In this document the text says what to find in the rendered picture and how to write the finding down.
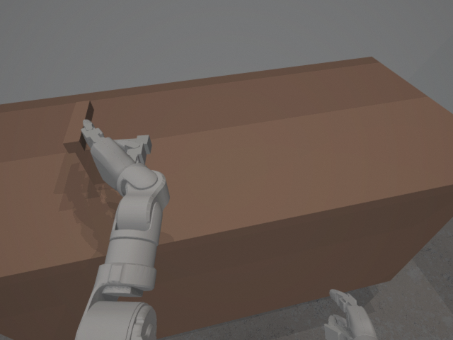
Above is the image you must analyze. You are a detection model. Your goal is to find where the left robot forearm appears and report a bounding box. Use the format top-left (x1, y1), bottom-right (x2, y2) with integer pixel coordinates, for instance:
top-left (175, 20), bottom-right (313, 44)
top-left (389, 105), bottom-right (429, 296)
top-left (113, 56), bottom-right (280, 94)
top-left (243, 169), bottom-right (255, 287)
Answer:
top-left (75, 163), bottom-right (170, 340)

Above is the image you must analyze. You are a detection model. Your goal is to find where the tap lever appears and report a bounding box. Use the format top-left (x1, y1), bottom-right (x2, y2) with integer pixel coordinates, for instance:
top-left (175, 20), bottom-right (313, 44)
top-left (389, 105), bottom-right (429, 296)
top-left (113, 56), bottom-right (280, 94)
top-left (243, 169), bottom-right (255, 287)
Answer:
top-left (114, 135), bottom-right (152, 154)

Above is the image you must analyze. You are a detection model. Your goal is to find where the left robot hand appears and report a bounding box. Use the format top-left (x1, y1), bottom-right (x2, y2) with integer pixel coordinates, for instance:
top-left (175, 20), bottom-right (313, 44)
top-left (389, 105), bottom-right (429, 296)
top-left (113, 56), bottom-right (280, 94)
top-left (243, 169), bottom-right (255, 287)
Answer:
top-left (81, 120), bottom-right (147, 191)

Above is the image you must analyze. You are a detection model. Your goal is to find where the robot left upper arm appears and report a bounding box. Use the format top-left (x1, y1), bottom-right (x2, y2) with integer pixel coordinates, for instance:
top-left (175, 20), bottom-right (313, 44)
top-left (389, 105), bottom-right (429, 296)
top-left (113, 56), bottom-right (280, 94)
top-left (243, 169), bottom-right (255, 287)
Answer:
top-left (76, 301), bottom-right (157, 340)

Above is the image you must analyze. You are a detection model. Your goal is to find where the counter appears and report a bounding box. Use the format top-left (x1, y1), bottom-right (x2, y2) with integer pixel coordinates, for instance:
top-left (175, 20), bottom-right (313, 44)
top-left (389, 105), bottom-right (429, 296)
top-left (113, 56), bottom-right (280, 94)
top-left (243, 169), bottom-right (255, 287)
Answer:
top-left (0, 57), bottom-right (453, 340)

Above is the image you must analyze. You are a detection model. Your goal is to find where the right robot hand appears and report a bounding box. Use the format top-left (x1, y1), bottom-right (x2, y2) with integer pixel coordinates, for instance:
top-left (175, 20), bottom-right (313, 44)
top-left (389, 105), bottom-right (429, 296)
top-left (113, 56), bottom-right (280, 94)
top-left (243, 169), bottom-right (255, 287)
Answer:
top-left (324, 289), bottom-right (377, 340)

